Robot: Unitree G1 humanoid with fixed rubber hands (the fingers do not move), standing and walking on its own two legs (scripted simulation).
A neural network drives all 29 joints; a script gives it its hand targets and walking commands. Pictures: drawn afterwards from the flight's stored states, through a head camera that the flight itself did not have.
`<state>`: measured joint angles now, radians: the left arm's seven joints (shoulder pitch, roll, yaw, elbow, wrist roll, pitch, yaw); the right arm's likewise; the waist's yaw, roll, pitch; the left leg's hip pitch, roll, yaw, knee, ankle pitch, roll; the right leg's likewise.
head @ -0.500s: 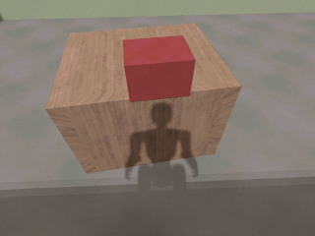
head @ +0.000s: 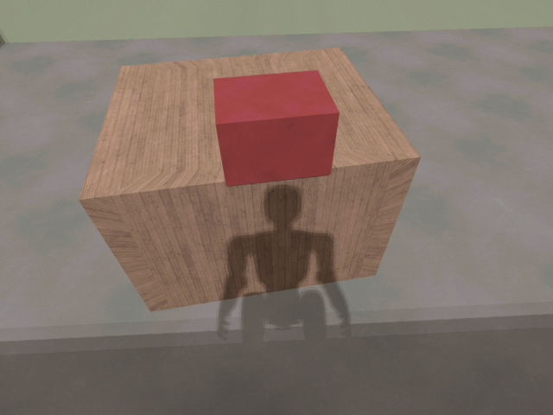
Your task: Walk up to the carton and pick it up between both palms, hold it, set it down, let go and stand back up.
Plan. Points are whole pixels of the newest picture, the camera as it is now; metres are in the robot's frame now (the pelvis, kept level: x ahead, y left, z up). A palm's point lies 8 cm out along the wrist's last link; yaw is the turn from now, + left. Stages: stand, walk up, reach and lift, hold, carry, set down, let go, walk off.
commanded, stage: stand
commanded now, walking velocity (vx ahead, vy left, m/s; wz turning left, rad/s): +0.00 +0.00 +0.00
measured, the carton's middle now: (272, 127) +0.82 +0.03 -0.04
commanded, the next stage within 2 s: walk up in 0.46 s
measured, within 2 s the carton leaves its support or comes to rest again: neither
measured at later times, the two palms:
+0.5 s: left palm out of the picture -0.04 +0.21 -0.14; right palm out of the picture -0.05 -0.21 -0.14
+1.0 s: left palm out of the picture -0.01 +0.19 -0.14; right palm out of the picture +0.02 -0.34 -0.15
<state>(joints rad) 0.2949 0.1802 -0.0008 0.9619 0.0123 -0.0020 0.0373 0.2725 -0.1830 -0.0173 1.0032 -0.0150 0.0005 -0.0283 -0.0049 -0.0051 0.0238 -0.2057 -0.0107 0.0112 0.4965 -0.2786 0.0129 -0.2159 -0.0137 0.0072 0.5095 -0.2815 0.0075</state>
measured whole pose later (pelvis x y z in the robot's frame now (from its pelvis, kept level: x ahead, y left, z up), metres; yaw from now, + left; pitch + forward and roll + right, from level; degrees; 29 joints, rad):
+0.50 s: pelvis -0.01 +0.00 +0.00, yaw +0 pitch -2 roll +0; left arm 0.31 0.13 -0.01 1.14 0.01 0.00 0.04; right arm 0.30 -0.12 0.00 1.18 -0.01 0.00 -0.03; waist -0.01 -0.01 0.04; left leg -0.18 -0.01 0.01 0.44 -0.23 0.01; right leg -0.19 -0.01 0.01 0.45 -0.23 0.01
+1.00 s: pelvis +0.03 -0.07 -0.02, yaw +5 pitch -3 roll +1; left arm 0.40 0.25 0.04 0.96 0.03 -0.03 0.03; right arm 0.42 -0.25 -0.04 1.02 -0.06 0.01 -0.01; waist 0.01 0.01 0.04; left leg -0.38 0.00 -0.11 1.04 -0.53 0.02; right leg -0.29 -0.03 -0.06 0.68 -0.34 -0.01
